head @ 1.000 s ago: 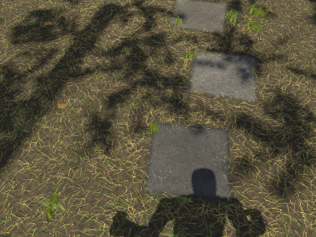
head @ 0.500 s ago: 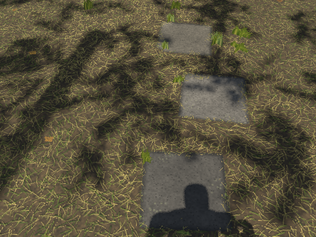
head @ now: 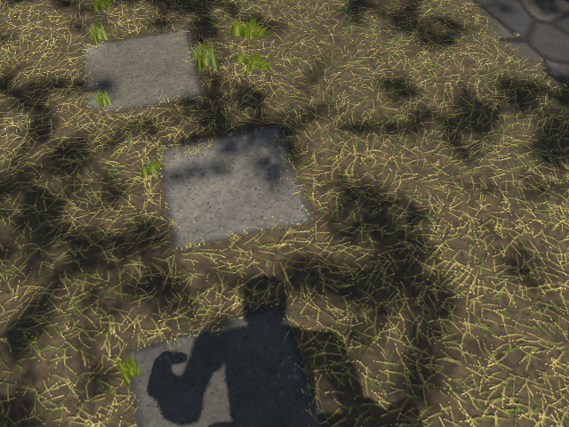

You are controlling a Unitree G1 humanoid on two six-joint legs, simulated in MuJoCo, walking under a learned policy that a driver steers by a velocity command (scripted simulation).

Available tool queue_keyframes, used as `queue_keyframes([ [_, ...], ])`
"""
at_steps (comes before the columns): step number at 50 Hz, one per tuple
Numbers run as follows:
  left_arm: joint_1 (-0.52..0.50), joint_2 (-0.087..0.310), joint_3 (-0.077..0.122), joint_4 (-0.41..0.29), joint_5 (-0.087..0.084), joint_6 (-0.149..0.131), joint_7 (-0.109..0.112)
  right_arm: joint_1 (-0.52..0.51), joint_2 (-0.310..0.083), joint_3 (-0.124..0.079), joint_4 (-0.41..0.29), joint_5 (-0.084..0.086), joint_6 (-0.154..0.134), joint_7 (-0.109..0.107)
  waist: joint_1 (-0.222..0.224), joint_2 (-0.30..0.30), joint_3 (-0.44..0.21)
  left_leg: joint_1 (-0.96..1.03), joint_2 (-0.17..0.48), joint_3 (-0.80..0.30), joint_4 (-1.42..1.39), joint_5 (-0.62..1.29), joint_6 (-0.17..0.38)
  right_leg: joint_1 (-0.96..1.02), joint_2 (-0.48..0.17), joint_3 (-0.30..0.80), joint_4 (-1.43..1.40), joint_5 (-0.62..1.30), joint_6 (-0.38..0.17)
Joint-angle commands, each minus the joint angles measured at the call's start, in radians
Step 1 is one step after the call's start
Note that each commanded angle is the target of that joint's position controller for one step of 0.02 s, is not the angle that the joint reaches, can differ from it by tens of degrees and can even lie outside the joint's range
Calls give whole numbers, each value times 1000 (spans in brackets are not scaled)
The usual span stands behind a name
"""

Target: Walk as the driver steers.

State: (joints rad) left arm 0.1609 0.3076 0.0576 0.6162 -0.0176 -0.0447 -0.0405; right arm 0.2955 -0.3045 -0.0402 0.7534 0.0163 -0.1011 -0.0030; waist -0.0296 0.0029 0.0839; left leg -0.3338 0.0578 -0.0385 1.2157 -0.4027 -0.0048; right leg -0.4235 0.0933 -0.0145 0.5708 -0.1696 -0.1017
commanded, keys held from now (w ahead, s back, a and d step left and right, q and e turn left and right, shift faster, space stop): w+e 0.06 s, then w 0.02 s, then w+q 0.92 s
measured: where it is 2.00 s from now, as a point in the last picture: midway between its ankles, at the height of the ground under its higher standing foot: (182, 208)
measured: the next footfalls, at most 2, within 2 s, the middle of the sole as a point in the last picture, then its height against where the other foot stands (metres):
left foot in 0.42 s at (231, 426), level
right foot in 0.90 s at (296, 299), level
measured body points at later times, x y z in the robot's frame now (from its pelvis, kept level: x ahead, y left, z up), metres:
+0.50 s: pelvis +0.30 +0.06 +0.00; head +0.34 +0.07 +0.45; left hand +0.35 +0.35 -0.12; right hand +0.49 -0.19 -0.08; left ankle +0.39 +0.14 -0.72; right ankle +0.13 -0.07 -0.64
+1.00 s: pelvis +0.60 +0.06 +0.01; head +0.62 +0.06 +0.46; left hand +0.70 +0.36 -0.06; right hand +0.74 -0.20 -0.11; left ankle +0.44 +0.14 -0.65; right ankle +0.69 -0.03 -0.72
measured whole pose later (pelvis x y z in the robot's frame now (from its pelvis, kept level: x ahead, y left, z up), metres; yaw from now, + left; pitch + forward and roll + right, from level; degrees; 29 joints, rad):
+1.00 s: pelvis +0.60 +0.06 +0.01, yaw +20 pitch +1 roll -1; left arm 0.11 0.28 0.04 0.66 0.00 -0.11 -0.01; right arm 0.37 -0.31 -0.05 0.73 0.03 -0.02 -0.01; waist -0.04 0.03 0.02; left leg -0.32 -0.07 -0.14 1.09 -0.46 0.02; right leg -0.37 0.04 0.00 0.51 -0.17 -0.02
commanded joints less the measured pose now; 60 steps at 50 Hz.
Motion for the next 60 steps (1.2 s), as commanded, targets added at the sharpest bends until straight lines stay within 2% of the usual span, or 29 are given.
queue_keyframes([
  [1, 43, 128, 39, -64, 21, -21, 12, -7, -145, -36, -102, -18, -22, -5, 8, -37, -135, -291, 72, -63, -31, 107, -6, 306, -263, 426, -331, 90, -192],
  [4, 48, 125, 37, -34, 10, -31, 23, 0, -110, -28, -93, -35, 6, -7, -6, -41, -111, -256, 69, -28, -129, 167, -54, 185, -235, 327, -362, 217, -202],
  [9, 112, 119, 24, 32, 11, -35, 37, -167, -53, -2, -115, -21, 0, 8, 75, -69, -66, -237, 53, 11, -485, 524, -58, 182, -181, 164, -375, 201, -125],
  [12, 167, 149, 27, 71, 10, -40, 34, -256, -57, 2, -138, -1, -7, 25, 122, -65, -33, -239, 34, 17, -597, 596, -29, 251, -238, 177, -392, 115, -122],
  [15, 203, 156, 30, 110, 11, -31, 34, -308, -70, -1, -167, 5, -10, 45, 135, -54, 0, -342, 23, 8, -654, 494, 18, 416, -305, 182, -358, 180, -116],
  [18, 197, 170, 37, 129, 9, -15, 42, -280, -79, -5, -179, 4, -7, 63, 103, -63, -22, -322, -14, 18, -679, 339, 69, 525, -336, 148, -279, 401, -84],
  [20, 157, 181, 38, 119, 15, -3, 50, -118, -124, -33, -144, -2, -1, 57, 7, -68, -142, -74, -91, 87, -695, 309, 114, 514, -290, 79, -70, 776, -46],
  [21, 152, 164, 28, 105, 23, 1, 58, 22, -171, -56, -116, -3, 3, 49, -61, -40, -239, 160, -74, 43, -695, 373, 151, 407, -247, 32, 136, 773, -9],
  [22, 250, 96, 3, 66, 39, -18, 57, 130, -282, -84, -115, -11, 7, 43, -44, 142, -385, 556, 163, -356, -681, 358, 301, 41, -131, -16, 516, 390, 66],
  [23, 258, 60, -14, 74, 39, -42, 46, 169, -230, -75, -101, 8, 11, 44, -49, 273, -467, 730, 278, -753, -859, 196, 401, -215, 12, 72, 737, -345, 109],
  [24, 176, 142, 2, 52, 5, -65, 29, 145, -164, -54, -107, 9, 15, 40, -77, 169, -374, 690, 259, -701, -900, 57, 347, -327, -58, 161, 792, -325, 91],
  [25, 85, 144, 0, 22, -14, -78, 22, 86, -150, -51, -123, 0, 20, 36, -71, 85, -254, 559, 225, -577, -914, 80, 313, -348, -101, 142, 755, -255, 80],
  [26, 37, 132, -2, 8, 3, -86, 23, 37, -141, -47, -130, -7, 24, 35, -41, 0, -150, 412, 186, -485, -937, 185, 297, -340, -132, 123, 665, -207, 79],
  [27, 37, 134, 5, 7, 24, -84, 28, 5, -124, -41, -140, -13, 22, 31, -8, -5, -124, 324, 155, -424, -954, 293, 286, -285, -162, 123, 583, -163, 85],
  [31, 74, 94, -2, 14, 40, -58, 37, -21, -136, -44, -142, -8, 24, 15, 40, 53, -100, 165, 93, -308, -996, 505, 299, -203, -164, 85, 425, -105, 153],
  [36, -118, 47, -20, -26, 33, -62, 35, 40, -167, -57, -100, 6, 41, -11, -25, 72, -77, 68, 11, -223, -978, 449, 224, -91, -100, 64, 64, 220, 184],
  [41, -194, 87, -1, -44, 14, -79, 21, 94, -158, -59, -69, 15, 61, -19, -37, 96, -80, 186, 59, -357, -889, 348, 191, -37, -74, 114, -86, 209, 150],
  [43, -147, 111, 14, -34, 10, -87, 22, 76, -158, -63, -70, 11, 68, -21, -4, 124, -85, 221, 76, -402, -829, 386, 175, 24, -79, 113, -109, 126, 116],
  [44, -70, 129, 27, -14, 12, -91, 27, 59, -141, -58, -76, 9, 70, -19, 41, 123, -119, 208, 46, -389, -761, 434, 154, 139, -82, 94, -154, 131, 88],
  [45, 48, 162, 41, 0, 26, -95, 34, 50, -96, -42, -90, 1, 68, -13, 99, 88, -229, 145, -3, -341, -579, 417, 125, 355, -171, 156, -135, 117, 36],
  [46, 176, 238, 62, 12, 44, -89, 42, 133, -32, -20, -111, 3, 62, -12, 106, -95, -386, -124, -127, -211, -259, 160, 56, 716, -387, 454, -132, 15, -83],
  [47, 224, 224, 64, 44, 22, -74, 33, 200, -45, -13, -125, 18, 56, -13, 85, -324, -438, -354, -139, -149, -40, -202, 30, 819, -523, 794, -222, -218, -171],
  [48, 177, 141, 44, 28, 11, -68, 34, 148, -137, -35, -107, 25, 58, -13, 102, -188, -296, -430, -72, -162, 47, -135, 19, 701, -494, 732, -260, -350, -136],
  [49, 135, 107, 34, 22, 15, -60, 37, 59, -160, -44, -120, 16, 64, -12, 109, -108, -186, -434, -40, -123, 62, -52, 12, 577, -450, 580, -273, -287, -98],
  [50, 97, 90, 27, 29, 21, -56, 37, 12, -147, -45, -133, 6, 66, -11, 92, -69, -110, -417, -12, -105, 29, 6, 5, 463, -407, 469, -302, -166, -85],
  [51, 75, 71, 20, 37, 26, -57, 39, -5, -134, -49, -140, 1, 69, -7, 73, -81, -76, -392, 16, -102, -9, 47, 4, 394, -373, 386, -327, -80, -76],
  [54, 60, 72, 24, 62, 23, -68, 37, -3, -72, -38, -150, 11, 82, 4, 47, -113, -55, -347, 49, -66, -62, 100, -4, 304, -338, 230, -393, 45, -84],
  [57, 67, 108, 37, 92, 23, -73, 37, -56, -53, -31, -175, 4, 83, 8, 49, -79, -45, -391, 63, -62, -170, 195, -21, 322, -349, 133, -421, 169, -104],
  [60, 72, 126, 39, 114, 19, -66, 38, -121, -37, -22, -184, 4, 69, 23, 72, -58, -41, -355, 54, -33, -347, 353, -13, 338, -319, 21, -422, 251, -84],
])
